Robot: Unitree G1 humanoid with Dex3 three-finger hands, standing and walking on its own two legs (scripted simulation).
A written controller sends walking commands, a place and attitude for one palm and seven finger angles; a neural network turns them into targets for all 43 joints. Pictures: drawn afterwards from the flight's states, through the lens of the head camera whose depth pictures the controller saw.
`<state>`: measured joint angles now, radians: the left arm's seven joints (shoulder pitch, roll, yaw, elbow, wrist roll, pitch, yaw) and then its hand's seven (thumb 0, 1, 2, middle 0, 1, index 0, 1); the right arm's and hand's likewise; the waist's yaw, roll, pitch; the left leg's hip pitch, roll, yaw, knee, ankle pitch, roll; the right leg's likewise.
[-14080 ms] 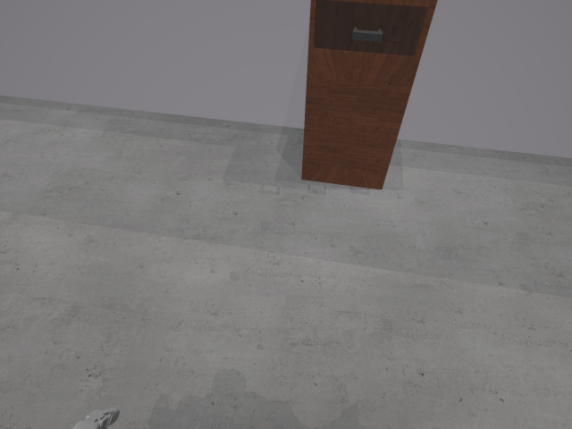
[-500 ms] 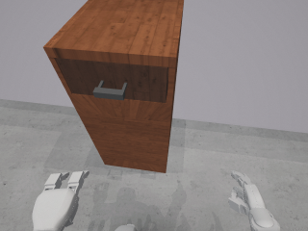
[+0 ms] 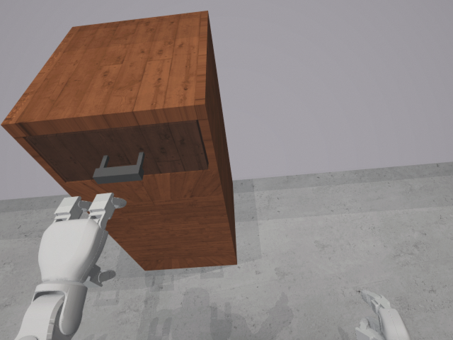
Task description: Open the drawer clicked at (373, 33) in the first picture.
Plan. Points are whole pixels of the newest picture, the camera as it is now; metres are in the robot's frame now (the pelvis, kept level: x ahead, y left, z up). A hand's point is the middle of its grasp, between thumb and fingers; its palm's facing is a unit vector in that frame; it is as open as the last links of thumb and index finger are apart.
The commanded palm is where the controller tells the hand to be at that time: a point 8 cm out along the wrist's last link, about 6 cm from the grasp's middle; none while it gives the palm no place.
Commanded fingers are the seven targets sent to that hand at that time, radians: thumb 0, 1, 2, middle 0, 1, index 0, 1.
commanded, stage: raise the hand with hooked fingers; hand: left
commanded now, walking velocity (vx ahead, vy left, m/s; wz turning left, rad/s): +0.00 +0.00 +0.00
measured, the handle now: (121, 166) +0.45 +0.29 +0.02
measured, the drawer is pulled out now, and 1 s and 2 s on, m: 0.00 0.00 0.00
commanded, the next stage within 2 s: move the hooked fingers above the handle in 0.86 s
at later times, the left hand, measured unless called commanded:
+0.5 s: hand (45, 192) +0.30 +0.31 +0.14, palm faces +0.12 -0.05 -0.99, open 13.8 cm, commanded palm +0.25 +0.30 +0.19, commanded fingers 0.00 -0.50 0.30 -0.30 -1.20 -0.30 -1.20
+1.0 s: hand (50, 209) +0.27 +0.30 +0.13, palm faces +0.09 -0.06 -0.99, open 13.8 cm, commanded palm +0.25 +0.30 +0.19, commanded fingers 0.00 -0.50 0.30 -0.30 -1.20 -0.30 -1.20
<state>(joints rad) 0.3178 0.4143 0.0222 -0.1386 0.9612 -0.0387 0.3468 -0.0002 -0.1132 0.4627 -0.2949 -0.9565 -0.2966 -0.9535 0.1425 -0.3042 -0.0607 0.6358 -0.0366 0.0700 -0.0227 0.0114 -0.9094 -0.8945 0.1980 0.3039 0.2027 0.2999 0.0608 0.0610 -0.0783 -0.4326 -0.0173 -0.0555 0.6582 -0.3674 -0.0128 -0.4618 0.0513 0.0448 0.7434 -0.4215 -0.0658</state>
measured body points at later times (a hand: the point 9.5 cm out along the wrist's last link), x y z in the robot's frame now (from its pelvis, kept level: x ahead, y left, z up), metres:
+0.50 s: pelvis -0.02 +0.06 +0.02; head -0.02 +0.03 +0.47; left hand +0.29 +0.31 +0.19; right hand +0.20 -0.13 -0.08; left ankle -0.03 +0.16 -0.72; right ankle -0.03 -0.07 -0.72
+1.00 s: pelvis -0.04 +0.05 +0.02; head -0.03 +0.01 +0.47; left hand +0.26 +0.30 +0.18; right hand +0.15 -0.17 -0.10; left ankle -0.03 +0.16 -0.72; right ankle -0.03 -0.07 -0.72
